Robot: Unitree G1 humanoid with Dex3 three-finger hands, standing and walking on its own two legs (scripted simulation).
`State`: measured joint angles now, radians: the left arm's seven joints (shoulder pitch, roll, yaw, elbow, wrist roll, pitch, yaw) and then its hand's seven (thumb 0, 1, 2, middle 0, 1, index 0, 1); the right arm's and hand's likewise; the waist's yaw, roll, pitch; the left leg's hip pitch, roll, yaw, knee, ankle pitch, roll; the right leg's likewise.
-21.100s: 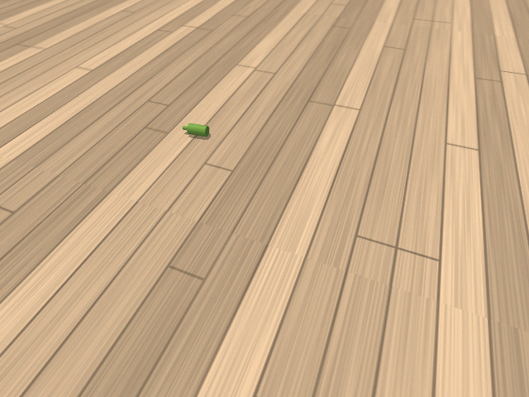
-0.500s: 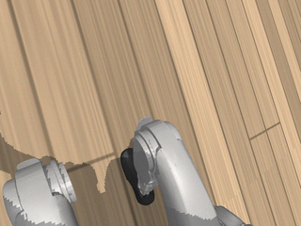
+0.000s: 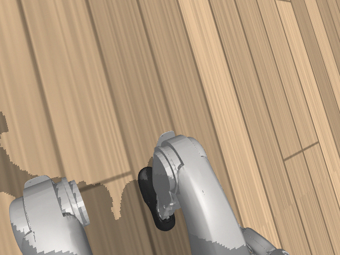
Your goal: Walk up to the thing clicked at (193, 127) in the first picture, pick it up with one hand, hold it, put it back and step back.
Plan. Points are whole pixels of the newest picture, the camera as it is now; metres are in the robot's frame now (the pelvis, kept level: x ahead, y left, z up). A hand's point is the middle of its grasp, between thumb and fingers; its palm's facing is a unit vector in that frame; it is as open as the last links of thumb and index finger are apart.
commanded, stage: close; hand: left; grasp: from above
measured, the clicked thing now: out of the picture +0.45 +0.33 -0.27
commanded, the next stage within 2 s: settle in 0.44 s
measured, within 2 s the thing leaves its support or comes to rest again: leaves its support in 0.82 s
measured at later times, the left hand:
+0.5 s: hand out of the picture +0.44 +0.32 -0.25, palm faces -0.45 -0.16 -0.88, open 9.7 cm
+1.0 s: hand out of the picture +0.45 +0.34 -0.21, palm faces -0.39 -0.15 -0.91, open 9.5 cm
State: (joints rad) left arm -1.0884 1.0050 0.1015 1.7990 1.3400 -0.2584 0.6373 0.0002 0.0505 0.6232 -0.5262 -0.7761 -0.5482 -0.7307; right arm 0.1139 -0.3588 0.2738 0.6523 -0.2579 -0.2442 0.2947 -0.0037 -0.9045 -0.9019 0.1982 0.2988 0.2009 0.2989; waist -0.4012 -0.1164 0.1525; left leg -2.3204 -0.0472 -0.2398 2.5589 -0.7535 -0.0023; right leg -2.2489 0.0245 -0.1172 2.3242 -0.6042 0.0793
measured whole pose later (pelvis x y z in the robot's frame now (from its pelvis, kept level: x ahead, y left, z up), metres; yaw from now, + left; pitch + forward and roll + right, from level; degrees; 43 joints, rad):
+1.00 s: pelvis +0.00 +0.00 +0.01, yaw +1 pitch +32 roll -14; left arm -1.00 0.92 0.16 1.58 1.29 -0.20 0.53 0.01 0.05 0.38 -0.80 -0.43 -0.82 -0.39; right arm 0.17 -0.35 0.19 0.67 -0.22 -0.20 0.28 0.00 -0.92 -0.90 0.20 0.30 0.20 0.30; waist -0.35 -0.05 0.06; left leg -2.34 -0.05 -0.22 2.53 -0.75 -0.01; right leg -2.28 0.01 -0.10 2.31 -0.61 0.06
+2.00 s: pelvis +0.00 -0.01 +0.08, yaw +8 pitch +36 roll -7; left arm -0.83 0.68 0.03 1.13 1.12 -0.17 0.14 -0.01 0.08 0.29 -0.88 -0.24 -0.88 -0.26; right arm 0.22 -0.30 0.02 0.66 -0.06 0.02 0.12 0.00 -0.91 -0.91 0.20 0.30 0.20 0.30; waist -0.18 0.07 -0.13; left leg -2.17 -0.05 -0.11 2.23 -0.69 0.00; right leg -2.14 -0.03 -0.02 2.11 -0.60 0.06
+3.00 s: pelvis +0.04 -0.01 +0.38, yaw +11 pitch +15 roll -1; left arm -0.34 0.43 -0.16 0.77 0.98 0.01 0.09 -0.01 0.09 0.29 -0.86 -0.27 -0.86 -0.29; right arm 0.24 -0.24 -0.03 0.72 0.04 -0.01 -0.05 0.00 -0.91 -0.90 0.20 0.30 0.20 0.30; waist -0.07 0.04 -0.13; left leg -0.93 0.02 -0.03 1.16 -0.50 -0.02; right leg -0.95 0.00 0.01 1.11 -0.43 0.03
